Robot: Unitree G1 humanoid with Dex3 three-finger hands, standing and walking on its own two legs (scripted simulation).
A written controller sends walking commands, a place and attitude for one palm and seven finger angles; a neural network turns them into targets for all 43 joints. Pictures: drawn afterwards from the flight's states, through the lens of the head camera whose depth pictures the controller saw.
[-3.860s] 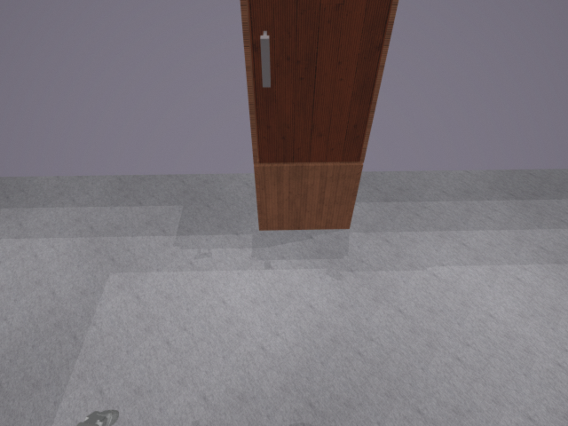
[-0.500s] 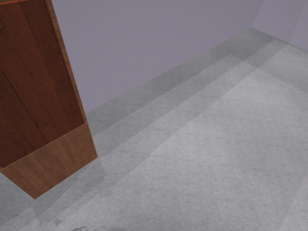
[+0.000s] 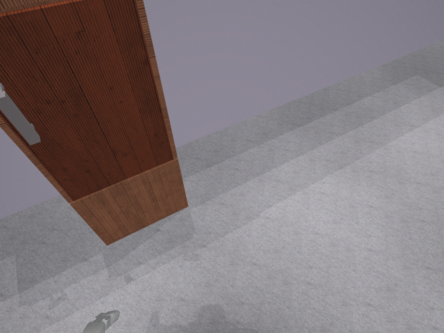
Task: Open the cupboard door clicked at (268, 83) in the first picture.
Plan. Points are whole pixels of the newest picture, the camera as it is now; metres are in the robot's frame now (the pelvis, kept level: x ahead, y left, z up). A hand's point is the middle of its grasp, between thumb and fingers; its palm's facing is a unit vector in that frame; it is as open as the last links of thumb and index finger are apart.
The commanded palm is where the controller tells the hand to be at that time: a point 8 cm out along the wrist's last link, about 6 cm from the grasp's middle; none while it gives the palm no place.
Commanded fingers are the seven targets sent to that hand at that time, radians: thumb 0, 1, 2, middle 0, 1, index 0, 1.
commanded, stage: turn to face it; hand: left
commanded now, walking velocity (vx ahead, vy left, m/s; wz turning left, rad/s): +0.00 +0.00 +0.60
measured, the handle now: (17, 114) +0.56 +0.50 +0.06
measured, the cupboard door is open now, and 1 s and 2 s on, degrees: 0 0 0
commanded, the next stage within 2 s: take the last steps up to it in 0.82 s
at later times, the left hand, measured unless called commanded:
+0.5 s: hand out of the picture -0.08 +0.21 -0.18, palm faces +0.38 -0.89 -0.25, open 7.4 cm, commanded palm none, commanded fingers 0.00 0.90 0.90 -0.20 -0.30 -0.20 -0.30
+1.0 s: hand out of the picture -0.03 +0.20 -0.15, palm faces +0.47 -0.84 -0.27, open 7.4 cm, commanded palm none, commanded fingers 0.00 0.90 0.90 -0.20 -0.30 -0.20 -0.30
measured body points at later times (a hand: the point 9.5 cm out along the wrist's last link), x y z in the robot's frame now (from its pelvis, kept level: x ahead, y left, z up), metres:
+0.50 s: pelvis -0.03 +0.01 -0.01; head +0.01 +0.04 +0.44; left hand -0.10 +0.26 -0.16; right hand +0.16 -0.20 -0.14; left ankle -0.08 +0.11 -0.74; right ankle +0.00 -0.13 -0.73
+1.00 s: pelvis -0.03 -0.01 +0.00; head +0.00 -0.04 +0.44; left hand -0.05 +0.25 -0.13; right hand +0.11 -0.21 -0.17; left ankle -0.08 +0.10 -0.73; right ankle +0.03 -0.10 -0.74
